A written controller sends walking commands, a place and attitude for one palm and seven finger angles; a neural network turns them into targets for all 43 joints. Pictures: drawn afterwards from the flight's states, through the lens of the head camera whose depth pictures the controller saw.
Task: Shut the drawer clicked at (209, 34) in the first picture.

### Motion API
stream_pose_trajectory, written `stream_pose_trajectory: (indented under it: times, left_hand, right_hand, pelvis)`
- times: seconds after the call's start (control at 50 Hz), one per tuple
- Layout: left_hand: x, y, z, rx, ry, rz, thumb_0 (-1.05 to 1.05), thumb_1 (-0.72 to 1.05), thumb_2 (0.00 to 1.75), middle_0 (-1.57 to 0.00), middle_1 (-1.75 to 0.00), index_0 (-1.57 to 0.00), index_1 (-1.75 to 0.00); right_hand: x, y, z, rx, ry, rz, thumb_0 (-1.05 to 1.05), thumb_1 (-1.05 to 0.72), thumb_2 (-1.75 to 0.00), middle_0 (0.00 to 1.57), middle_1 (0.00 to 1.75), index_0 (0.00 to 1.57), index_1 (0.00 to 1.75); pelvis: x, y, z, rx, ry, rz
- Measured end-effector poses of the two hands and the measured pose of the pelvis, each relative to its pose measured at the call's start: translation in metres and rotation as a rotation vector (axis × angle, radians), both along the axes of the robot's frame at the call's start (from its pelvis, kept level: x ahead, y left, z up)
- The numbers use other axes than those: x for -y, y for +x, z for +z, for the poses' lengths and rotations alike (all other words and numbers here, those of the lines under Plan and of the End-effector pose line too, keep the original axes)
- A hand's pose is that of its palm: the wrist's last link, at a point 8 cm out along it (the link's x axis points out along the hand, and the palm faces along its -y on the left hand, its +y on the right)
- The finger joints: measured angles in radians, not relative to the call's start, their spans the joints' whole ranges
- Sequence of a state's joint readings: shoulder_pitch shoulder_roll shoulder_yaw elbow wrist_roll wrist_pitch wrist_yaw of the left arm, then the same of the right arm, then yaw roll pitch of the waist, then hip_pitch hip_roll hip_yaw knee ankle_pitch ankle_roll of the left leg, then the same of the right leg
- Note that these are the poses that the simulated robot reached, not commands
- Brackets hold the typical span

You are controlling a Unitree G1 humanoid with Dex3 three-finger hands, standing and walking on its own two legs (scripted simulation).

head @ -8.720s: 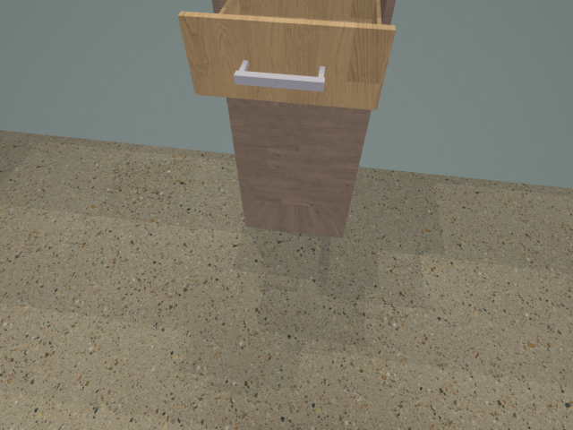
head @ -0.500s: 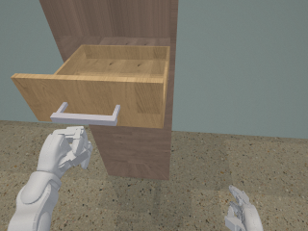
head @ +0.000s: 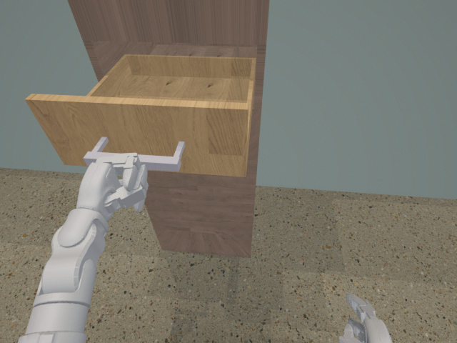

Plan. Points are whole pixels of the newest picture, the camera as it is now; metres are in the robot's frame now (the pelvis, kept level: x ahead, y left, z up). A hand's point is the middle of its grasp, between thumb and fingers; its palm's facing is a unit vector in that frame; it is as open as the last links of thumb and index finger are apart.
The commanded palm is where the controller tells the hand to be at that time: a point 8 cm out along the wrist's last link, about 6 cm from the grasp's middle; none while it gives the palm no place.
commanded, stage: push the drawer shut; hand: left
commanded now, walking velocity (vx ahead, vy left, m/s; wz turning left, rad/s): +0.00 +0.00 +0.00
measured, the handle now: (136, 153) +0.39 +0.20 +0.15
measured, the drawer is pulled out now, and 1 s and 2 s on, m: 0.26 0.13 0.03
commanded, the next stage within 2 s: none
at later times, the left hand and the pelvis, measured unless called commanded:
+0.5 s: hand (152, 162) +0.37 +0.17 +0.15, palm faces -0.04 -1.00 -0.02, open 2.9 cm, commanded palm +0.38 +0.22 +0.15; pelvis -0.02 +0.01 +0.00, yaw +0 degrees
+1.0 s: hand (166, 137) +0.44 +0.16 +0.15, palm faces -0.04 -1.00 -0.01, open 3.0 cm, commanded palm +0.44 +0.21 +0.15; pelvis -0.01 +0.01 -0.01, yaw -1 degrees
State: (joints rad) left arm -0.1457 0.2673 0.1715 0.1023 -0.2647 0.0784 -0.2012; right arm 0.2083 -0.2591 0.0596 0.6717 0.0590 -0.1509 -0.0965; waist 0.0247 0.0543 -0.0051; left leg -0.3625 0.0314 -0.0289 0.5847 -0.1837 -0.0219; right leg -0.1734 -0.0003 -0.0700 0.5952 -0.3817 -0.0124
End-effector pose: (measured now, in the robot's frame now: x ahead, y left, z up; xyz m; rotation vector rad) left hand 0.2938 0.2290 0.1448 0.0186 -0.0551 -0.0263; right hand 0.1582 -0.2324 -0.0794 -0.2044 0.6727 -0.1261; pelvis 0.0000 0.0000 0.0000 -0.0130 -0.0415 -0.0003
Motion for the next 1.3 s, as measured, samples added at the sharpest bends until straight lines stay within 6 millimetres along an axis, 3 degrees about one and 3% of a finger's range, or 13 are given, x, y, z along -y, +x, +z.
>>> stream_pose_trajectory:
  times: [0.3,0.84,1.3]
  left_hand:
    - [0.004,0.029,0.002,-0.008,0.01,-0.014,-0.02,0.76,0.96,-1.4,-1.6,-1.4,-1.6]
    - [0.008,0.111,0.002,-0.037,-0.004,-0.014,-0.04,0.76,0.95,-1.4,-1.6,-1.4,-1.6]
    - [0.017,0.161,0.005,-0.053,-0.009,-0.004,-0.01,0.83,0.98,-1.4,-1.6,-1.4,-1.6]
  right_hand:
    - [-0.007,-0.014,-0.004,-0.022,-0.004,0.003,0.02,-0.9,-0.9,0.2,0.3,0.2,0.3]
    - [0.01,-0.095,-0.03,-0.243,-0.03,-0.122,0.01,-0.9,-0.9,0.2,0.3,0.2,0.3]
    - [0.015,-0.116,-0.037,-0.336,-0.023,-0.166,0.01,-0.9,-0.9,0.2,0.3,0.2,0.3]
  pelvis:
    - [-0.003,-0.014,-0.003,-0.004,-0.008,0.012]
    - [-0.014,-0.015,-0.008,-0.086,-0.017,-0.011]
    - [-0.012,-0.002,-0.011,-0.152,-0.018,-0.024]
